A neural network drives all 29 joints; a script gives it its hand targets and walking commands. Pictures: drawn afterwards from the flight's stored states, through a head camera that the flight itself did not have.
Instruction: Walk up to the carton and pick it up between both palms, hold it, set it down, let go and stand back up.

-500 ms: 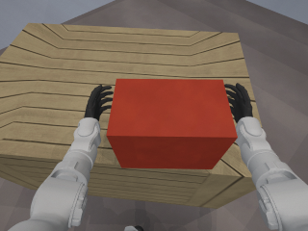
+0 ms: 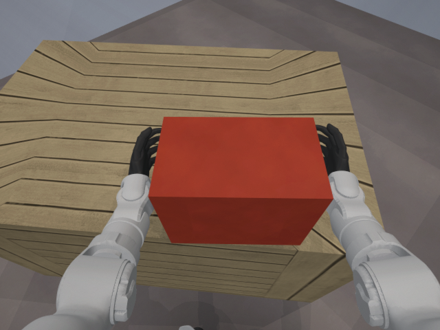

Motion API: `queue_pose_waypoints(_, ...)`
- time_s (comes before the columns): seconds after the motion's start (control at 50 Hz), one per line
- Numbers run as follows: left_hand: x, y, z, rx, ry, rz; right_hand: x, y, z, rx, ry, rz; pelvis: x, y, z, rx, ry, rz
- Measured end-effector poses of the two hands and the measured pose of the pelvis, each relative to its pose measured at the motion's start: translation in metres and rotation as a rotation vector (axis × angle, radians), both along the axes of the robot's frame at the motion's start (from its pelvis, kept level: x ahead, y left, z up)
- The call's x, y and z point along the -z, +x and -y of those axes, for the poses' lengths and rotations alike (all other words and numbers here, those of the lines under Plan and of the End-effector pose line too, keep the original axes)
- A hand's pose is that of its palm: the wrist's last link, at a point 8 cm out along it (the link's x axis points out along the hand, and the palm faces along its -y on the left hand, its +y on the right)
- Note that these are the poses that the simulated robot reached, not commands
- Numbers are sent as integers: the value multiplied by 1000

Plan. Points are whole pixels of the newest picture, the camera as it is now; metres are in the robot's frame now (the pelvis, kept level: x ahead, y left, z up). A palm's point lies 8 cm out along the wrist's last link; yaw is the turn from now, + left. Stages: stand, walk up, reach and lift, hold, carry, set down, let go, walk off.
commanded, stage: reach and lift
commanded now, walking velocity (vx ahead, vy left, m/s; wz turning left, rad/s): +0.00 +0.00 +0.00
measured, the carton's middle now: (236, 185) +0.39 -0.01 +0.00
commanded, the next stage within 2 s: none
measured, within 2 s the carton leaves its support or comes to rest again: leaves its support in 1.34 s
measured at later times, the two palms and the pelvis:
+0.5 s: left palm (141, 169) +0.41 +0.17 +0.04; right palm (335, 167) +0.40 -0.20 +0.04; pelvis +0.00 +0.00 +0.00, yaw +1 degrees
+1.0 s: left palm (142, 169) +0.41 +0.17 +0.04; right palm (338, 170) +0.39 -0.20 +0.05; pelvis +0.02 +0.01 +0.02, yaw +1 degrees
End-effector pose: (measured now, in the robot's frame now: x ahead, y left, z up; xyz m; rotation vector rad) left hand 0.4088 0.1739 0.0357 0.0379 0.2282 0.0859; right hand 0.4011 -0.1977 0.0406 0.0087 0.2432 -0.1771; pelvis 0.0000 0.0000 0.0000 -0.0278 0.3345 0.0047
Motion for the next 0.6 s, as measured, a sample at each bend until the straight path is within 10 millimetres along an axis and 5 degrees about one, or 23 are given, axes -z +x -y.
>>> queue_pose_waypoints(0.6,-3,-3,1,31,12,38,-5,-10,-1,-4,-54,27,-9,4,2,-29,5,27)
